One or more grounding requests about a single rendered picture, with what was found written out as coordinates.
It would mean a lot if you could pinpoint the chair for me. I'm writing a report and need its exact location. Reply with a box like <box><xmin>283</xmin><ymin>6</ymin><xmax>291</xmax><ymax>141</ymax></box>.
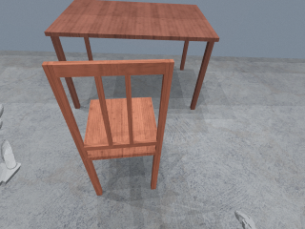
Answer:
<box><xmin>42</xmin><ymin>59</ymin><xmax>174</xmax><ymax>196</ymax></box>

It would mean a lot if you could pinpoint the left robot hand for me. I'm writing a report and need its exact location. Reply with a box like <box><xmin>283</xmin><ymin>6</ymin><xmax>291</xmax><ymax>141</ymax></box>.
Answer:
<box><xmin>0</xmin><ymin>104</ymin><xmax>21</xmax><ymax>186</ymax></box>

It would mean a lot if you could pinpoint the right robot hand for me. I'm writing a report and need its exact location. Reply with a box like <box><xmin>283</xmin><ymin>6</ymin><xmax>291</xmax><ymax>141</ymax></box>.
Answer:
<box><xmin>234</xmin><ymin>210</ymin><xmax>256</xmax><ymax>229</ymax></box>

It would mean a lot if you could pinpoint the table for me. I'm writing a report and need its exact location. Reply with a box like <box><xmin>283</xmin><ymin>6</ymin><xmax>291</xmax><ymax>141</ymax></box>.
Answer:
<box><xmin>44</xmin><ymin>0</ymin><xmax>219</xmax><ymax>110</ymax></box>

